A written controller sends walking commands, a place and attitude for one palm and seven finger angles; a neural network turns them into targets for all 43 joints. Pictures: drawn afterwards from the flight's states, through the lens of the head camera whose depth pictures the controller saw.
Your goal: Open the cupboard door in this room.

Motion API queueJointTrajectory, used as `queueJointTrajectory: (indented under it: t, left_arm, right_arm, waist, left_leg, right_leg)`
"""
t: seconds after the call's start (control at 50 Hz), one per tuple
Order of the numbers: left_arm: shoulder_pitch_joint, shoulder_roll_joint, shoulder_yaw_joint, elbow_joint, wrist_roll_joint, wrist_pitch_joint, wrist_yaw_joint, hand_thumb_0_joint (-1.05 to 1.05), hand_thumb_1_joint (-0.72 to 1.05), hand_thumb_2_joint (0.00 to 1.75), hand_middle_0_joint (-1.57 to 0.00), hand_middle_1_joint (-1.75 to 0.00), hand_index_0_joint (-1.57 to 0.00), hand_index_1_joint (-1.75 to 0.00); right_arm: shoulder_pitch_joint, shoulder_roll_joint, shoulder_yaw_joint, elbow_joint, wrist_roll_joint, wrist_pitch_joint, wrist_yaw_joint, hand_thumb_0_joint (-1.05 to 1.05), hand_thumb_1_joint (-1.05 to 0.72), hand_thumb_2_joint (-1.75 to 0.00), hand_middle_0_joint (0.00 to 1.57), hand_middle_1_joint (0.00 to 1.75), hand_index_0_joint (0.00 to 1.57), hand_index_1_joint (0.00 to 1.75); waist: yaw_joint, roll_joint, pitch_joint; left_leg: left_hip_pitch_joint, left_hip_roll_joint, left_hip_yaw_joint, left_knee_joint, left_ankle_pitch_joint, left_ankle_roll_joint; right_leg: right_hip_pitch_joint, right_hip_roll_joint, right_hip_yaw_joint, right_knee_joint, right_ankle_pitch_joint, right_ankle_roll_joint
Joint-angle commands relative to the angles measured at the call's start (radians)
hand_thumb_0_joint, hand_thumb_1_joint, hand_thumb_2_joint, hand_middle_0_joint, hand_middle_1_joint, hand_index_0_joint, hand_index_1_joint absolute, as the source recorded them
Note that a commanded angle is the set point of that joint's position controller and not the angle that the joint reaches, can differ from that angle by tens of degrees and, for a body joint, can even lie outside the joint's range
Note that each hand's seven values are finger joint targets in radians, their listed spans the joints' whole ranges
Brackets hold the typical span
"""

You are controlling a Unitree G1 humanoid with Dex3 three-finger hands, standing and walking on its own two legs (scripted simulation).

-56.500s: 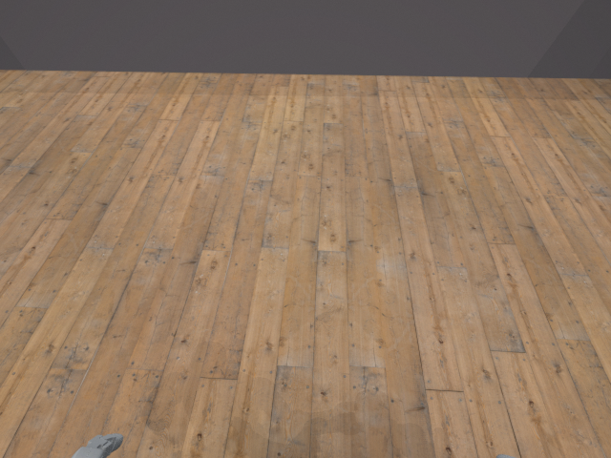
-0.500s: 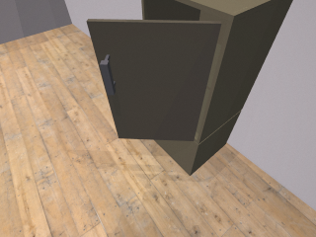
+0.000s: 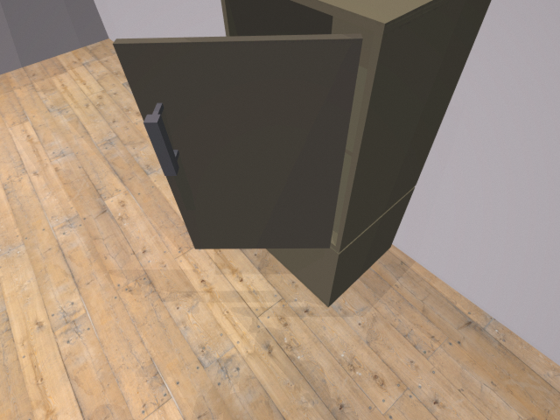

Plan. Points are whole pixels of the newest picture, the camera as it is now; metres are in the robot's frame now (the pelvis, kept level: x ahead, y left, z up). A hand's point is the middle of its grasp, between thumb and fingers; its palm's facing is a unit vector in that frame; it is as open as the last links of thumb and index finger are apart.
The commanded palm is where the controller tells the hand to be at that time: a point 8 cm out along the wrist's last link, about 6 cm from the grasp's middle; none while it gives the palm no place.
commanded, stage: look again from close up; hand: left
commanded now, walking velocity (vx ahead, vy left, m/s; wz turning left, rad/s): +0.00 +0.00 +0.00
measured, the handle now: (165, 139) +0.57 +0.25 +0.07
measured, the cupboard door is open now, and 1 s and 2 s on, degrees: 47 47 47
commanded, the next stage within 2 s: shuffle to correct the standing spot in 0.34 s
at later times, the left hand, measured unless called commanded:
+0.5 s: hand out of the picture +0.06 +0.16 -0.17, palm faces +0.01 -0.97 -0.25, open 7.4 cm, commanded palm none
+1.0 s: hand out of the picture +0.05 +0.21 -0.18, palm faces +0.04 -0.97 -0.23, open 7.4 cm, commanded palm none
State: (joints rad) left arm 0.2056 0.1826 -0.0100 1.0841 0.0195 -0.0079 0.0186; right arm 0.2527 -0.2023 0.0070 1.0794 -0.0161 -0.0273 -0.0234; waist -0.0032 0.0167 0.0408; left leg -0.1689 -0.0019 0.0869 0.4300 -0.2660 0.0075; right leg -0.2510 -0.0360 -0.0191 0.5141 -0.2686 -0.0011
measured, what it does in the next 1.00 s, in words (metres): stands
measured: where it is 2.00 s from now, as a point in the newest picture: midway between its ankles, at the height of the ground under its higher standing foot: outside the picture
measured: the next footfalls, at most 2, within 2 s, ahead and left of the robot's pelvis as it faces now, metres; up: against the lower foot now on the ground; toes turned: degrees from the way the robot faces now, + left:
right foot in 1.08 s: +0.06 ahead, -0.09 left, +0.00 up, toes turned -2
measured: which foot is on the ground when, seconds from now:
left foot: down 0.00-1.00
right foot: down 0.00-0.82, up 0.84-1.00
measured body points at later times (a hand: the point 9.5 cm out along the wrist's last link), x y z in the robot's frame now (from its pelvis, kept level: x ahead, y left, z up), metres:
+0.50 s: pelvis +0.02 -0.04 +0.00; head +0.05 -0.05 +0.45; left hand +0.06 +0.21 -0.15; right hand +0.05 -0.27 -0.16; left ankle -0.02 +0.11 -0.74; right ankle +0.00 -0.11 -0.74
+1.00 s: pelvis +0.03 +0.02 +0.00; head +0.06 +0.02 +0.45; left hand +0.05 +0.26 -0.16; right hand +0.05 -0.20 -0.16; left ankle +0.01 +0.11 -0.74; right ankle +0.00 -0.09 -0.71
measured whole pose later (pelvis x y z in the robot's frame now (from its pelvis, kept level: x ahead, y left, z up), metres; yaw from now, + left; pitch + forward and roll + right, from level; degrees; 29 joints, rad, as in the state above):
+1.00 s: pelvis +0.03 +0.02 +0.00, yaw +1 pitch +1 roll +2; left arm 0.23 0.19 0.04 1.06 0.03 0.03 0.03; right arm 0.27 -0.14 0.00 1.06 -0.03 -0.02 -0.04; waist 0.01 -0.04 0.05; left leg -0.19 -0.03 0.12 0.44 -0.27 0.05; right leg -0.34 -0.06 -0.04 0.79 -0.46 -0.01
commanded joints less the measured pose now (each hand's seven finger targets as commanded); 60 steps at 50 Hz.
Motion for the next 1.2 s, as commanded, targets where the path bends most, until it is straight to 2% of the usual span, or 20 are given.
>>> queueJointTrajectory:
  t: [0.0,0.42,0.54,0.64,0.68,0.72,0.74,0.76,0.78,0.8,0.82,0.84,0.88,0.96,1.0,1.04,1.08,1.1,1.12,1.18]
  left_arm:
    - [0.04,0.15,0.028,-0.027,-0.005,-0.02,0.011,0.0,0.9,0.9,-0.2,-0.3,-0.2,-0.3]
    - [0.015,0.176,0.044,-0.02,-0.008,-0.032,0.012,0.0,0.9,0.9,-0.2,-0.3,-0.2,-0.3]
    - [0.063,0.177,0.056,-0.019,-0.004,-0.021,0.018,0.0,0.9,0.9,-0.2,-0.3,-0.2,-0.3]
    - [0.116,0.195,0.079,-0.031,0.005,-0.014,0.028,0.0,0.9,0.9,-0.2,-0.3,-0.2,-0.3]
    - [0.114,0.199,0.088,-0.043,0.009,-0.01,0.031,0.0,0.9,0.9,-0.2,-0.3,-0.2,-0.3]
    - [0.073,0.198,0.091,-0.064,0.006,-0.003,0.03,0.0,0.9,0.9,-0.2,-0.3,-0.2,-0.3]
    - [0.051,0.189,0.091,-0.074,0.003,0.003,0.027,0.0,0.9,0.9,-0.2,-0.3,-0.2,-0.3]
    - [0.041,0.161,0.087,-0.09,0.002,0.01,0.025,0.0,0.9,0.9,-0.2,-0.3,-0.2,-0.3]
    - [0.022,0.117,0.081,-0.112,0.004,0.019,0.021,0.0,0.9,0.9,-0.2,-0.3,-0.2,-0.3]
    - [0.013,0.087,0.073,-0.12,0.005,0.026,0.022,0.0,0.9,0.9,-0.2,-0.3,-0.2,-0.3]
    - [0.006,0.076,0.065,-0.115,0.009,0.034,0.025,0.0,0.9,0.9,-0.2,-0.3,-0.2,-0.3]
    - [0.018,0.066,0.06,-0.105,0.007,0.035,0.021,0.0,0.9,0.9,-0.2,-0.3,-0.2,-0.3]
    - [0.06,0.038,0.052,-0.079,0.011,0.026,0.009,0.0,0.9,0.9,-0.2,-0.3,-0.2,-0.3]
    - [0.071,0.02,0.036,-0.058,-0.003,0.014,0.008,0.0,0.9,0.9,-0.2,-0.3,-0.2,-0.3]
    - [0.076,0.026,0.036,-0.049,-0.007,0.01,0.01,0.0,0.9,0.9,-0.2,-0.3,-0.2,-0.3]
    - [0.114,0.049,0.041,-0.032,-0.004,0.002,0.013,0.0,0.9,0.9,-0.2,-0.3,-0.2,-0.3]
    - [0.116,0.087,0.04,-0.027,-0.003,-0.008,0.017,0.0,0.9,0.9,-0.2,-0.3,-0.2,-0.3]
    - [0.107,0.09,0.034,-0.026,-0.006,-0.009,0.016,0.0,0.9,0.9,-0.2,-0.3,-0.2,-0.3]
    - [0.094,0.084,0.036,-0.026,-0.006,-0.011,0.017,0.0,0.9,0.9,-0.2,-0.3,-0.2,-0.3]
    - [0.077,0.07,0.029,-0.024,-0.008,-0.013,0.02,0.0,0.9,0.9,-0.2,-0.3,-0.2,-0.3]
  right_arm:
    - [0.036,-0.096,-0.017,-0.027,0.0,-0.017,-0.004,0.0,-0.9,-0.9,0.2,0.3,0.2,0.3]
    - [0.019,-0.105,-0.027,0.008,0.0,-0.005,-0.011,0.0,-0.9,-0.9,0.2,0.3,0.2,0.3]
    - [0.041,-0.061,-0.023,-0.006,0.0,0.016,-0.006,0.0,-0.9,-0.9,0.2,0.3,0.2,0.3]
    - [0.003,-0.063,-0.034,-0.053,0.001,0.026,-0.004,0.0,-0.9,-0.9,0.2,0.3,0.2,0.3]
    - [0.011,-0.059,-0.04,-0.066,0.004,0.026,-0.002,0.0,-0.9,-0.9,0.2,0.3,0.2,0.3]
    - [0.065,-0.049,-0.04,-0.059,0.006,0.022,0.002,0.0,-0.9,-0.9,0.2,0.3,0.2,0.3]
    - [0.106,-0.05,-0.042,-0.048,0.004,0.018,0.003,0.0,-0.9,-0.9,0.2,0.3,0.2,0.3]
    - [0.136,-0.081,-0.047,-0.042,-0.001,0.015,0.0,0.0,-0.9,-0.9,0.2,0.3,0.2,0.3]
    - [0.149,-0.122,-0.059,-0.049,-0.009,0.017,-0.002,0.0,-0.9,-0.9,0.2,0.3,0.2,0.3]
    - [0.137,-0.14,-0.059,-0.06,-0.011,0.025,-0.001,0.0,-0.9,-0.9,0.2,0.3,0.2,0.3]
    - [0.121,-0.116,-0.052,-0.066,-0.012,0.023,-0.004,0.0,-0.9,-0.9,0.2,0.3,0.2,0.3]
    - [0.089,-0.092,-0.044,-0.078,-0.01,0.016,-0.007,0.0,-0.9,-0.9,0.2,0.3,0.2,0.3]
    - [0.04,-0.069,-0.036,-0.085,-0.013,0.005,-0.012,0.0,-0.9,-0.9,0.2,0.3,0.2,0.3]
    - [0.066,-0.085,-0.038,-0.051,-0.013,-0.012,-0.021,0.0,-0.9,-0.9,0.2,0.3,0.2,0.3]
    - [0.077,-0.079,-0.04,-0.032,-0.011,-0.009,-0.025,0.0,-0.9,-0.9,0.2,0.3,0.2,0.3]
    - [0.072,-0.069,-0.041,-0.023,-0.002,-0.005,-0.025,0.0,-0.9,-0.9,0.2,0.3,0.2,0.3]
    - [0.068,-0.025,-0.033,-0.02,0.004,-0.002,-0.02,0.0,-0.9,-0.9,0.2,0.3,0.2,0.3]
    - [0.07,-0.018,-0.031,-0.014,0.004,-0.001,-0.017,0.0,-0.9,-0.9,0.2,0.3,0.2,0.3]
    - [0.073,-0.014,-0.033,-0.003,0.002,0.005,-0.018,0.0,-0.9,-0.9,0.2,0.3,0.2,0.3]
    - [0.078,-0.006,-0.026,0.024,0.001,0.002,-0.017,0.0,-0.9,-0.9,0.2,0.3,0.2,0.3]
  waist:
    - [0.008,-0.019,-0.026]
    - [0.002,-0.031,-0.052]
    - [0.021,-0.08,-0.04]
    - [0.051,-0.154,-0.017]
    - [0.045,-0.163,-0.02]
    - [0.013,-0.145,-0.045]
    - [-0.007,-0.123,-0.057]
    - [-0.016,-0.024,-0.073]
    - [-0.021,0.148,-0.057]
    - [-0.016,0.227,-0.023]
    - [-0.021,0.202,0.015]
    - [-0.004,0.141,0.041]
    - [0.023,0.054,0.044]
    - [0.009,0.065,-0.042]
    - [0.006,0.045,-0.055]
    - [0.018,0.0,-0.076]
    - [0.006,-0.07,-0.062]
    - [-0.004,-0.047,-0.047]
    - [-0.008,-0.092,-0.052]
    - [-0.003,-0.06,-0.03]
  left_leg:
    - [-0.014,0.108,-0.1,-0.073,0.168,0.023]
    - [0.036,0.112,-0.068,-0.045,0.185,-0.003]
    - [-0.047,0.069,-0.02,0.036,0.05,-0.024]
    - [-0.197,0.056,-0.032,0.171,-0.163,-0.031]
    - [-0.199,0.058,-0.035,0.163,-0.165,-0.03]
    - [-0.063,0.039,-0.019,0.033,-0.042,-0.029]
    - [0.035,0.042,-0.009,-0.031,0.054,-0.024]
    - [0.112,0.102,-0.057,-0.059,0.151,0.0]
    - [0.127,0.22,-0.19,-0.08,0.271,0.073]
    - [0.07,0.3,-0.254,-0.149,0.258,0.152]
    - [0.004,0.316,-0.291,-0.19,0.195,0.19]
    - [-0.047,0.31,-0.3,-0.209,0.147,0.201]
    - [-0.064,0.284,-0.262,-0.191,0.215,0.192]
    - [0.066,0.26,-0.186,-0.113,0.515,0.169]
    - [0.082,0.256,-0.175,-0.064,0.58,0.148]
    - [0.033,0.207,-0.144,-0.001,0.477,0.088]
    - [-0.039,0.125,-0.077,0.002,0.259,0.026]
    - [-0.031,0.108,-0.07,-0.022,0.186,0.014]
    - [-0.003,0.11,-0.07,-0.021,0.182,0.009]
    - [0.024,0.124,-0.074,-0.051,0.22,0.012]
  right_leg:
    - [0.04,-0.082,0.09,-0.075,0.207,-0.041]
    - [0.096,-0.09,0.107,-0.12,0.358,-0.057]
    - [0.134,-0.174,0.204,-0.157,0.329,-0.096]
    - [0.191,-0.294,0.313,-0.161,0.491,-0.194]
    - [0.182,-0.312,0.294,-0.13,0.531,-0.205]
    - [0.091,-0.265,0.223,-0.075,0.476,-0.162]
    - [0.023,-0.216,0.168,-0.032,0.378,-0.126]
    - [-0.053,-0.142,0.1,0.041,0.214,-0.087]
    - [-0.147,-0.035,-0.015,0.153,-0.066,-0.036]
    - [-0.204,0.007,-0.055,0.291,-0.321,-0.015]
    - [-0.211,-0.009,-0.016,0.391,-0.335,-0.021]
    - [-0.205,-0.03,0.009,0.429,-0.294,-0.025]
    - [-0.174,-0.041,0.007,0.417,-0.217,-0.025]
    - [-0.097,-0.032,-0.014,0.196,-0.167,-0.001]
    - [-0.038,-0.025,-0.019,0.055,-0.089,0.001]
    - [0.067,-0.042,0.028,-0.093,0.127,-0.009]
    - [0.119,-0.131,0.102,-0.074,0.436,-0.047]
    - [0.092,-0.145,0.088,-0.061,0.456,-0.055]
    - [0.07,-0.12,0.093,-0.06,0.417,-0.057]
    - [0.053,-0.095,0.076,-0.088,0.341,-0.049]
